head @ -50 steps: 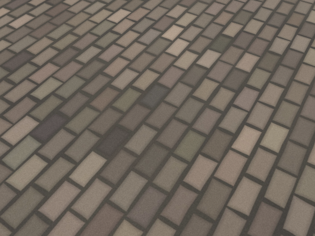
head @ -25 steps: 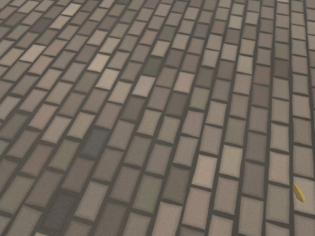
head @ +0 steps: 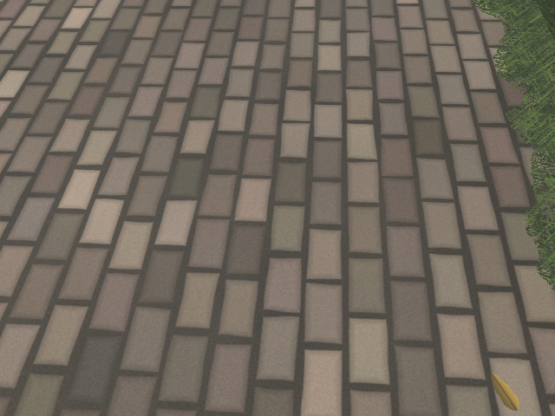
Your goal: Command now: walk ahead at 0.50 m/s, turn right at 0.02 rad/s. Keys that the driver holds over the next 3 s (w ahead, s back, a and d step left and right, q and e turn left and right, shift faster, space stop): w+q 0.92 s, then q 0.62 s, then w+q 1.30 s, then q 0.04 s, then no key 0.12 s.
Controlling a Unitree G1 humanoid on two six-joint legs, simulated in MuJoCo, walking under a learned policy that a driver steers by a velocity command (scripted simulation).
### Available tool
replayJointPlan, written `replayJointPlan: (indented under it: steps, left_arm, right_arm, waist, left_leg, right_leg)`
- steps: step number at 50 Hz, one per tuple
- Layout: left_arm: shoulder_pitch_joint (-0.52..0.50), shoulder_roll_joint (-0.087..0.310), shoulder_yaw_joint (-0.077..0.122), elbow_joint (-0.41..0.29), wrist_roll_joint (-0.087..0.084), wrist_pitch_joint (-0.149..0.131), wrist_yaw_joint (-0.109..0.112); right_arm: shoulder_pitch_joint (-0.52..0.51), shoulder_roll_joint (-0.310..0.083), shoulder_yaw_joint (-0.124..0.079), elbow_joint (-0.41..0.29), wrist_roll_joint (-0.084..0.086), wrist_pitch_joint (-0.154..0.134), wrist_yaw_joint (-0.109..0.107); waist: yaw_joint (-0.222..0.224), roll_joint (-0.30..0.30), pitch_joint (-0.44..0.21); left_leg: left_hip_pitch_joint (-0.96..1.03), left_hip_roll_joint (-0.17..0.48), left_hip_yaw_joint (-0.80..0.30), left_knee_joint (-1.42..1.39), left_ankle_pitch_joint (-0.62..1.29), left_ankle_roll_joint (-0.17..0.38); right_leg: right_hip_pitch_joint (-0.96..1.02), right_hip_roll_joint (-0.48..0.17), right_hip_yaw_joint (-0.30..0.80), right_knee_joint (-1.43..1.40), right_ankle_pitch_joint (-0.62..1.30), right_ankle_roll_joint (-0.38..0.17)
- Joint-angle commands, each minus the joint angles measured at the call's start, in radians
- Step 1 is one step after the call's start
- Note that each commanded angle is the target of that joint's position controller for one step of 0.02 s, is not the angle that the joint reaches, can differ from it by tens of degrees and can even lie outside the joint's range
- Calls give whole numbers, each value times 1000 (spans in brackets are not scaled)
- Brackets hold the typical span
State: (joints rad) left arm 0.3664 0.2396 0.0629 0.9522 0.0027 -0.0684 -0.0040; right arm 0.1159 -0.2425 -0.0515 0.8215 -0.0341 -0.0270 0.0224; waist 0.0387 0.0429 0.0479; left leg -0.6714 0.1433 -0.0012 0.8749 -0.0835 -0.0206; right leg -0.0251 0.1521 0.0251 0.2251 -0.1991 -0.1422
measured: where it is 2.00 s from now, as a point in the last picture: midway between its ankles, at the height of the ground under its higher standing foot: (226, 331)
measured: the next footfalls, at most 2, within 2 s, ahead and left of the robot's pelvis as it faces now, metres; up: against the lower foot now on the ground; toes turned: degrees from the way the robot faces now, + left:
left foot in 0.24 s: +0.30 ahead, +0.11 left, +0.00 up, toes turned +8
right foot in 0.76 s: +0.64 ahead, +0.03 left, +0.00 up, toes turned +26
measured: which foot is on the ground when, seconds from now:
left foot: up 0.00-0.22, down 0.24-0.76, up 0.78-1.00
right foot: down 0.00-0.26, up 0.28-0.74, down 0.76-1.00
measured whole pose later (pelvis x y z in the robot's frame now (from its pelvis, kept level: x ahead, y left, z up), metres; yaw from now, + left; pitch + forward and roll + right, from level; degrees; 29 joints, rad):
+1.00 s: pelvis +0.55 +0.09 +0.00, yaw +32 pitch +1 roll -1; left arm 0.29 0.26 0.03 0.80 0.02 -0.09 0.00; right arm 0.23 -0.32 -0.07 0.76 -0.03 0.00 0.04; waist 0.00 0.06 0.03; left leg -0.58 0.01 -0.03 1.11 -0.29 0.04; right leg -0.17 0.02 -0.11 0.34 -0.19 -0.04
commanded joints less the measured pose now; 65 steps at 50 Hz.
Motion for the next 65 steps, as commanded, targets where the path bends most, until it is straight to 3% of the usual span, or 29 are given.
replayJointPlan:
  steps: [1,7,9,11,12,13,14,15,16,18,22,27,32,35,37,38,39,40,41,42,43,46,50,55,60,62,63,64,65]
  left_arm:
    - [85,112,12,-20,6,-18,5]
    - [100,114,-6,14,31,-23,29]
    - [68,133,-6,14,33,-27,40]
    - [44,162,0,10,37,-18,45]
    - [4,172,1,-9,26,-18,43]
    - [42,107,-14,-60,-4,-27,29]
    - [33,126,-6,-78,18,-37,16]
    - [-31,123,-10,-102,30,-43,8]
    - [-72,130,-11,-117,24,-52,1]
    - [-79,109,-14,-131,38,-30,-1]
    - [-115,78,-26,-169,50,18,-7]
    - [-322,80,-32,-250,40,23,-14]
    - [-460,84,-44,-312,30,11,-19]
    - [-420,114,-40,-320,24,-4,-16]
    - [-233,158,-22,-268,21,-17,-1]
    - [-101,201,-6,-244,34,-31,14]
    - [37,284,14,-248,60,-30,33]
    - [-7,328,29,-247,55,-10,29]
    - [-68,222,15,-256,40,0,23]
    - [-119,139,-5,-265,31,1,19]
    - [-146,113,-13,-261,35,-1,16]
    - [-103,116,-12,-224,22,-26,13]
    - [-83,129,-5,-202,8,-40,9]
    - [-89,144,0,-193,5,-17,15]
    - [-54,196,22,-182,-1,13,30]
    - [-37,196,23,-188,-4,28,30]
    - [31,100,0,-228,21,37,23]
    - [55,122,2,-257,15,61,24]
    - [7,145,3,-245,30,75,27]
  right_arm:
    - [-69,-56,-3,-64,11,-5,7]
    - [-148,-54,9,-99,18,-18,18]
    - [-62,-70,1,-74,16,-19,9]
    - [173,-109,-19,2,11,-27,-4]
    - [325,-141,-35,44,-5,-33,-10]
    - [414,-268,-73,50,-19,-28,-20]
    - [335,-242,-67,50,19,-19,-6]
    - [248,-221,-64,37,38,-15,0]
    - [194,-159,-50,24,33,-12,1]
    - [160,-103,-31,28,31,-18,-8]
    - [214,-160,-43,38,36,-43,-12]
    - [320,-166,-49,40,39,-32,-16]
    - [389,-174,-53,31,23,-23,-28]
    - [340,-197,-60,4,16,-24,-39]
    - [274,-215,-63,-19,18,-32,-32]
    - [266,-194,-57,-26,31,-41,-20]
    - [302,-105,-34,-63,59,-49,-16]
    - [401,-96,-28,-85,55,-41,-18]
    - [369,-159,-35,-45,21,-21,-27]
    - [293,-157,-35,-48,11,-17,-16]
    - [262,-135,-32,-57,11,-13,-7]
    - [245,-118,-29,-71,-4,17,19]
    - [156,-97,-23,-119,-3,31,26]
    - [27,-52,4,-172,5,27,47]
    - [50,-101,-13,-192,-16,22,40]
    - [219,-147,-35,-146,-35,-3,16]
    - [235,-253,-56,-159,-22,-10,0]
    - [265,-319,-84,-181,34,8,-3]
    - [241,-266,-76,-188,52,24,-11]
  waist:
    - [27,-101,4]
    - [24,-97,55]
    - [-25,-122,4]
    - [-125,-132,-111]
    - [-210,-103,-177]
    - [-195,105,-284]
    - [-129,112,-315]
    - [-96,31,-175]
    - [-79,-39,-82]
    - [-15,-77,5]
    - [-8,-19,-11]
    - [-90,14,-8]
    - [-142,30,-16]
    - [-100,46,-26]
    - [-9,33,-100]
    - [56,-31,-190]
    - [84,-177,-350]
    - [3,-358,-388]
    - [-18,-176,-241]
    - [-13,-76,-124]
    - [-29,-77,-71]
    - [-49,-156,-49]
    - [-65,-134,-38]
    - [-40,-166,-38]
    - [-42,-161,-85]
    - [-121,-41,-196]
    - [-68,153,-277]
    - [-92,209,-424]
    - [-101,39,-370]
  left_leg:
    - [-32,-32,51,-86,95,27]
    - [23,-122,79,-263,32,105]
    - [162,-187,123,-282,-52,144]
    - [382,-238,127,-340,-101,187]
    - [609,-175,31,-402,-67,234]
    - [908,104,-408,-410,-60,388]
    - [961,198,-758,-549,20,464]
    - [837,168,-625,-577,-91,435]
    - [699,141,-525,-619,-94,401]
    - [504,49,-390,-665,14,332]
    - [419,-31,-280,-692,153,313]
    - [525,-68,-287,-668,208,244]
    - [670,-47,-349,-585,314,240]
    - [666,-26,-394,-519,361,209]
    - [592,-68,-384,-360,474,165]
    - [506,-130,-332,-161,394,140]
    - [319,-208,-217,129,27,110]
    - [92,-296,-126,296,-508,102]
    - [21,-194,-124,378,-415,108]
    - [33,-165,-112,353,-322,101]
    - [54,-137,-100,314,-276,92]
    - [85,-109,-72,289,-233,72]
    - [20,-110,-38,223,-161,40]
    - [162,-125,54,-116,43,47]
    - [280,-179,90,-279,-99,110]
    - [527,-176,25,-447,133,166]
    - [742,121,-298,-354,690,234]
    - [869,257,-605,-404,819,439]
    - [817,221,-510,-437,677,421]
  right_leg:
    - [62,-272,92,-61,530,-13]
    - [181,-334,-6,-41,716,1]
    - [196,-343,-47,82,1041,22]
    - [182,-343,-71,387,1153,35]
    - [17,-317,-98,632,949,44]
    - [-349,-159,-152,1070,356,98]
    - [-578,-44,-4,1238,-280,93]
    - [-655,-130,72,1218,-199,80]
    - [-651,-172,55,1153,-131,83]
    - [-570,-221,44,1013,-106,109]
    - [-539,-236,-5,842,-41,170]
    - [-626,-224,-20,586,157,204]
    - [-651,-180,-13,433,162,191]
    - [-511,-155,11,320,103,159]
    - [-225,-113,-3,239,54,122]
    - [-9,-198,67,199,45,84]
    - [252,-470,357,171,-146,21]
    - [317,-618,750,66,-165,-74]
    - [188,-581,684,73,-278,-71]
    - [52,-521,515,47,-229,-48]
    - [-28,-470,384,14,-116,-23]
    - [-101,-408,184,-23,139,-2]
    - [-80,-414,0,9,647,-26]
    - [-118,-354,-176,49,660,12]
    - [-12,-401,-187,279,770,41]
    - [-107,-341,-226,650,538,100]
    - [-359,-248,-242,936,-282,140]
    - [-541,-102,-86,1153,-501,170]
    - [-586,-174,1,1168,-428,175]
Over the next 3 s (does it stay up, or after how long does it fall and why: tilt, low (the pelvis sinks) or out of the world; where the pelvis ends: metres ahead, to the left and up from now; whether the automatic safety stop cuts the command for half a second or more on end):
stays up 0.77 0.76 0.00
